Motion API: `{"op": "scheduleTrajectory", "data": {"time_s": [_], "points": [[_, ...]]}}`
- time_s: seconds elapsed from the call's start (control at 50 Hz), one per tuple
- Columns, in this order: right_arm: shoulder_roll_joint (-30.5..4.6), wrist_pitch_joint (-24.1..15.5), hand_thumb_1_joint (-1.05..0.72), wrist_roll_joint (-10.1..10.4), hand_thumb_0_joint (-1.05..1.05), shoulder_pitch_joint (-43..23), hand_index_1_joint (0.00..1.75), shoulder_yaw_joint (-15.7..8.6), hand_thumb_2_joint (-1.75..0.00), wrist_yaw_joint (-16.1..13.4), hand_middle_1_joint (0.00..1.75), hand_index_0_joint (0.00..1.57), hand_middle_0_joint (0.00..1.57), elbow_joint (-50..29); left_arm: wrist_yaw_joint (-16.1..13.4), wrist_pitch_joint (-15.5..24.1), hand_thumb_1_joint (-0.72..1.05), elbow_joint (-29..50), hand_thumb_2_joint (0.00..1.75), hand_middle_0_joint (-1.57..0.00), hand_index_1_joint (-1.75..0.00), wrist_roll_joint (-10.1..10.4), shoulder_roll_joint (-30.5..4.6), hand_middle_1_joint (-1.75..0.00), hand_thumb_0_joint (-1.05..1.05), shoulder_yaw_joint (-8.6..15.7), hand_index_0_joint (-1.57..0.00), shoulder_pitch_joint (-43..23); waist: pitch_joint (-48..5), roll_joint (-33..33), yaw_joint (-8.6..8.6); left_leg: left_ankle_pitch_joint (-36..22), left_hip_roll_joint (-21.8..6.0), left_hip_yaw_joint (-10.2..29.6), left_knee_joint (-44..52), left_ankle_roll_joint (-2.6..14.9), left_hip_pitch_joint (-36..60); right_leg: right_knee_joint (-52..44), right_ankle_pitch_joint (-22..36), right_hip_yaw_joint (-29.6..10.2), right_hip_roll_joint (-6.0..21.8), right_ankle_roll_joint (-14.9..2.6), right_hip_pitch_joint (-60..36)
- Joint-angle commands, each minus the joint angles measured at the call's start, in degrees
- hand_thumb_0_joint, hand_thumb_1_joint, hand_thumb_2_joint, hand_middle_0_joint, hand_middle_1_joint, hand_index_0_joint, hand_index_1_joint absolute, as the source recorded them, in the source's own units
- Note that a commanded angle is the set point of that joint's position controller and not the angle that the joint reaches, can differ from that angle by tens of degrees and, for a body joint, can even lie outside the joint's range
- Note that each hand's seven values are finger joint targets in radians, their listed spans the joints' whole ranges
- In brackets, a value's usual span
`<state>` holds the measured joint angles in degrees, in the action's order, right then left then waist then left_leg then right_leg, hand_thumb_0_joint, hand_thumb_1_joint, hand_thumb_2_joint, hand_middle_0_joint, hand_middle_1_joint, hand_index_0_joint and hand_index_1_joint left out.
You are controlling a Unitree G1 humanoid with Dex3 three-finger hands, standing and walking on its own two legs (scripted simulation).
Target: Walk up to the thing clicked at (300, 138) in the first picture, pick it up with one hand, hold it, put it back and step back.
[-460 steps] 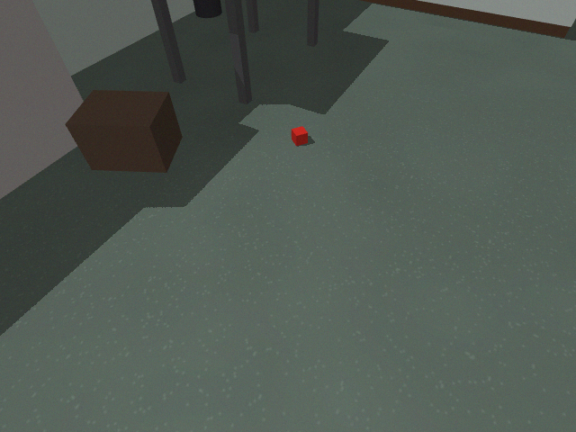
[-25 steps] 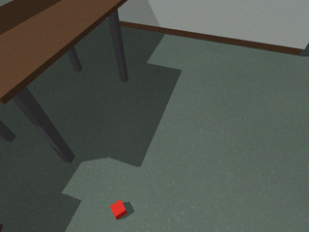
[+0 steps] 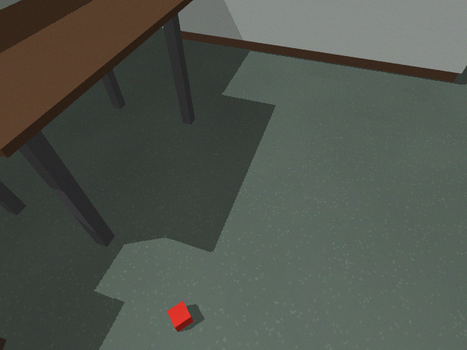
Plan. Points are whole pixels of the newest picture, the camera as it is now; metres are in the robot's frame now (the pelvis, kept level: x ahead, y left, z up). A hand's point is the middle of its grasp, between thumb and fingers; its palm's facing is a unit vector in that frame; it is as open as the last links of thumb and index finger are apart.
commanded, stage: rise first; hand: left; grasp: from above
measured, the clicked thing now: (180, 316) +0.37 +0.25 -0.75
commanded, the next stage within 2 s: none
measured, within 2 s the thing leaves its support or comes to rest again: neither
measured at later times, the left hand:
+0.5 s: hand out of the picture +0.13 +0.27 -0.21, palm faces -0.12 -0.88 -0.46, open 12.9 cm
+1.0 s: hand out of the picture +0.14 +0.30 -0.35, palm faces -0.31 -0.59 -0.75, open 13.7 cm
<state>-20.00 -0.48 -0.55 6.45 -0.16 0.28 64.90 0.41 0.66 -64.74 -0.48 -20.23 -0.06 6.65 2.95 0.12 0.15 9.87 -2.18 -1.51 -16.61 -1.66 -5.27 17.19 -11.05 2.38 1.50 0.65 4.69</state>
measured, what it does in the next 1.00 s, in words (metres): lowers itself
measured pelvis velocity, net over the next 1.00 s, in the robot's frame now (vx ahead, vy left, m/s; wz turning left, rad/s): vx -0.05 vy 0.01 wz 0.00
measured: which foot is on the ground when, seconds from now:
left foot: down 0.00-1.00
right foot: down 0.00-1.00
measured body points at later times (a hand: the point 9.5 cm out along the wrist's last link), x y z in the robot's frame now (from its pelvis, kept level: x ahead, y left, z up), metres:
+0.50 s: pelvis -0.02 +0.01 -0.05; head +0.06 +0.02 +0.39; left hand +0.13 +0.31 -0.18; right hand +0.10 -0.25 -0.17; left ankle -0.01 +0.14 -0.75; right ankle -0.02 -0.12 -0.75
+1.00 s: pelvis -0.05 +0.01 -0.18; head +0.10 +0.03 +0.24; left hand +0.15 +0.33 -0.30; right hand +0.15 -0.24 -0.29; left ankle -0.01 +0.14 -0.75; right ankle -0.02 -0.12 -0.75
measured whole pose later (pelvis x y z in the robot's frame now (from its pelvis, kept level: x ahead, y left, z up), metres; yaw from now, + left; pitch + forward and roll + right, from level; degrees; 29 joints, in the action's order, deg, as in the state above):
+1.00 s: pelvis -0.05 +0.01 -0.18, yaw +0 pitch +28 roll -2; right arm -14.6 -8.5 -0.7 5.7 -2.6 -1.7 35.4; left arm -16.5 -9.3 -43.7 -33.1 -18.7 6.9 -2.5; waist -10.4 -0.3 -0.7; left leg 35.4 -2.4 1.3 -86.4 -0.8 -79.0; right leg 85.5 -36.3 1.6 2.8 1.2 77.0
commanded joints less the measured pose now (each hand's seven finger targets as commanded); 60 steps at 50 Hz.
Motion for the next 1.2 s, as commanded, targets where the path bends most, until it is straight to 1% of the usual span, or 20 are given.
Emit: {"op": "scheduleTrajectory", "data": {"time_s": [0.0,0.02,0.04,0.06,0.08,0.12,0.16,0.2,0.36,0.44,0.56,0.7,0.74,0.8,0.82,0.86,0.92,1.0,1.08,1.18], "points": [[-12.10,-1.21,-0.85,-0.02,0.00,-2.26,0.30,-1.88,-0.88,-0.83,0.30,0.20,0.20,-3.15,-0.98,1.08,0.82,3.38,0.90,-0.13,-0.38,0.02,-12.15,-0.38,0.00,2.39,-0.12,-1.70,-4.82,-0.35,-0.02,-12.25,-6.43,4.70,1.35,2.01,2.04,-2.03,11.58,-4.91,6.90,-1.77,-0.11],[-2.93,-3.76,-0.93,3.89,0.00,-0.75,0.30,-0.14,-0.93,-2.12,0.30,0.20,0.20,-19.24,-1.82,6.10,0.74,23.48,0.84,-0.21,-0.46,2.82,-2.67,-0.44,0.00,2.82,-0.20,-21.81,0.47,2.22,-6.77,-1.67,2.57,-2.34,-2.79,2.17,-6.09,0.84,6.11,-1.63,-0.67,-1.03,12.67],[-4.19,-3.71,-1.01,4.01,0.00,2.35,0.30,-0.21,-0.93,-2.58,0.30,0.20,0.20,-15.85,-2.04,5.22,0.66,18.88,0.90,-0.26,-0.54,2.55,-4.68,-0.52,0.00,3.28,-0.24,-26.31,-1.90,-0.62,-5.04,-0.93,2.46,-1.74,-3.33,2.45,-5.79,1.27,4.50,-0.71,-0.63,-0.88,9.80],[-6.03,-2.93,-1.05,3.77,0.00,3.78,0.30,-0.93,-0.94,-2.85,0.30,0.20,0.20,-15.33,-2.19,2.70,0.58,8.52,0.92,-0.26,-0.61,1.33,-9.39,-0.59,0.00,6.54,-0.24,-16.94,-0.88,-1.81,-4.18,0.77,2.91,-1.86,-4.48,2.63,-7.65,1.84,2.00,-0.20,-0.96,-1.23,10.53],[-6.02,-2.33,-1.03,3.73,0.00,4.27,0.30,-1.68,-0.93,-2.77,0.30,0.20,0.20,-16.77,-1.38,1.79,0.50,5.67,0.93,-0.23,-0.67,0.60,-10.36,-0.66,0.00,7.77,-0.21,-12.62,-1.12,-2.17,-2.20,-0.20,2.65,-1.87,-6.18,2.50,-9.55,3.36,1.66,0.15,-1.13,-1.30,11.20],[-5.84,-2.77,-1.03,3.10,0.00,5.97,0.30,-3.31,-0.93,-3.36,0.30,0.20,0.20,-18.80,-0.44,2.11,0.34,8.19,0.89,-0.20,-0.78,-1.97,-14.62,-0.80,0.00,9.83,-0.22,-17.16,-9.61,-2.83,-1.68,-4.05,2.70,-1.29,-9.49,2.72,-9.38,7.00,6.12,-0.40,-0.70,-1.07,10.42],[-5.19,-3.07,-1.02,1.85,0.00,7.72,0.30,-4.36,-0.93,-2.72,0.30,0.20,0.20,-20.72,1.01,0.87,0.18,2.23,0.85,-0.17,-0.88,-6.28,-12.03,-0.92,0.00,10.35,-0.21,-9.19,-13.13,-3.28,-0.92,-6.73,3.30,-0.90,-14.43,2.59,-13.55,12.02,8.84,-0.33,-0.57,-1.13,11.88],[-5.05,-3.14,-1.00,1.70,0.00,8.47,0.30,-5.36,-0.92,-2.16,0.30,0.20,0.20,-23.68,1.01,0.45,0.02,6.27,0.87,-0.17,-0.91,-8.56,-12.78,-0.94,0.00,12.38,-0.20,-5.15,-19.57,1.12,2.04,-10.03,3.79,-1.12,-17.10,1.79,-13.62,15.58,10.85,-0.52,-0.84,-1.62,11.07],[-3.43,-3.39,-0.92,2.13,0.00,6.31,0.30,-5.41,-0.90,-0.99,0.30,0.20,0.20,-32.45,-4.15,-6.39,-0.53,16.24,0.92,-0.13,-1.04,-12.28,-7.08,-1.05,0.00,9.75,-0.14,-6.06,-15.70,0.09,-0.19,-2.54,2.41,-0.03,-23.63,1.31,-22.83,21.78,0.82,0.48,-1.87,-1.65,23.35],[-2.81,-5.26,-0.89,1.28,0.00,7.49,0.30,-5.79,-0.89,-0.83,0.30,0.20,0.20,-33.69,-5.54,-5.82,-0.53,21.42,0.94,-0.10,-1.03,-14.36,-6.95,-1.04,0.00,10.69,-0.10,-7.84,-18.60,0.24,-0.41,0.13,2.11,0.29,-31.00,1.50,-28.50,29.19,-1.58,-0.11,-1.57,-1.54,30.12],[-2.45,-6.91,-0.85,0.82,0.00,7.18,0.30,-5.70,-0.89,-1.66,0.30,0.20,0.20,-36.01,-8.72,-7.34,-0.54,31.98,0.98,-0.08,-1.03,-19.18,-7.51,-1.02,0.00,12.37,-0.07,-1.98,-23.94,4.35,-0.44,0.56,1.27,1.39,-36.29,1.02,-31.45,36.31,-2.60,-0.22,-1.66,-1.84,36.62],[-1.75,-8.08,-0.86,0.47,0.00,5.78,0.30,-5.86,-0.89,-2.44,0.30,0.20,0.20,-36.88,-10.73,-11.50,-0.52,37.23,0.95,-0.08,-1.03,-20.49,-4.13,-1.02,0.00,10.30,-0.08,3.27,-24.78,2.76,-1.29,2.31,0.87,2.32,-41.52,1.59,-36.83,40.46,-4.26,0.10,-1.59,-1.80,41.37],[-1.90,-8.54,-0.85,0.34,0.00,5.10,0.30,-5.62,-0.89,-2.81,0.30,0.20,0.20,-36.55,-11.38,-11.83,-0.49,36.98,0.93,-0.08,-1.03,-21.99,-5.19,-1.04,0.00,10.12,-0.09,-1.08,-24.16,3.10,-2.21,3.48,0.76,2.49,-44.00,1.55,-39.98,43.13,-5.32,0.05,-1.60,-1.92,45.12],[-1.75,-9.53,-0.84,-0.07,0.00,3.35,0.30,-5.06,-0.88,-3.15,0.30,0.20,0.20,-35.52,-13.02,-10.97,-0.47,29.77,0.92,-0.08,-1.01,-26.31,-5.44,-1.01,0.00,9.55,-0.09,-7.34,-22.84,1.62,-3.31,7.45,1.06,2.46,-50.41,1.94,-48.76,49.18,-8.31,0.07,-1.53,-2.06,53.08],[-1.96,-9.77,-0.85,-0.22,0.00,3.12,0.30,-5.32,-0.88,-3.09,0.30,0.20,0.20,-35.21,-13.86,-10.23,-0.45,29.02,0.90,-0.10,-1.00,-27.51,-6.92,-1.01,0.00,10.78,-0.11,-8.48,-23.87,1.73,-1.93,8.58,1.30,2.12,-52.47,1.81,-51.35,51.41,-9.47,0.03,-1.39,-2.11,55.32],[-2.42,-10.08,-0.84,-0.32,0.00,2.36,0.30,-5.35,-0.88,-2.93,0.30,0.20,0.20,-34.84,-15.81,-8.98,-0.42,26.95,0.89,-0.13,-0.96,-30.48,-7.67,-0.96,0.00,11.24,-0.13,-10.29,-27.24,3.79,-1.25,9.23,1.65,2.07,-56.05,1.50,-54.67,55.97,-10.50,-0.10,-1.40,-2.27,60.25],[-2.99,-10.01,-0.86,0.04,0.00,2.29,0.30,-5.67,-0.89,-2.59,0.30,0.20,0.20,-34.28,-18.93,-8.13,-0.40,28.24,0.85,-0.20,-0.93,-34.24,-6.12,-0.92,0.00,8.29,-0.19,-12.39,-33.80,4.84,-1.53,9.67,1.75,2.16,-59.73,1.23,-56.48,60.32,-10.58,-0.28,-1.39,-2.32,64.53],[-3.75,-9.45,-0.89,-0.30,0.00,1.32,0.30,-5.63,-0.90,-2.28,0.30,0.20,0.20,-31.23,-24.15,-9.09,-0.45,23.29,0.90,-0.17,-0.97,-38.26,-7.25,-0.97,0.00,7.72,-0.17,-18.75,-38.97,5.26,-1.74,5.99,1.12,3.53,-66.23,0.98,-60.76,67.94,-8.44,0.60,-1.60,-2.65,72.76],[-4.23,-9.15,-0.89,-1.20,0.00,1.56,0.30,-5.55,-0.90,-1.88,0.30,0.20,0.20,-28.32,-27.66,-9.06,-0.44,18.68,0.91,-0.14,-1.00,-41.67,-12.78,-1.02,0.00,10.16,-0.16,-26.80,-44.72,4.08,-0.66,5.24,1.44,2.21,-74.70,1.55,-68.97,73.31,-6.51,0.48,-1.76,-2.20,75.69],[-4.22,-8.77,-0.91,-2.24,0.00,1.39,0.30,-5.41,-0.90,-1.34,0.30,0.20,0.20,-26.01,-30.59,-9.66,-0.45,15.51,0.91,-0.16,-1.02,-46.61,-17.04,-1.04,0.00,10.22,-0.18,-37.37,-51.41,3.98,-0.18,9.52,1.00,0.89,-81.69,1.81,-74.63,77.86,-8.42,-0.06,-1.87,-1.85,77.93]]}}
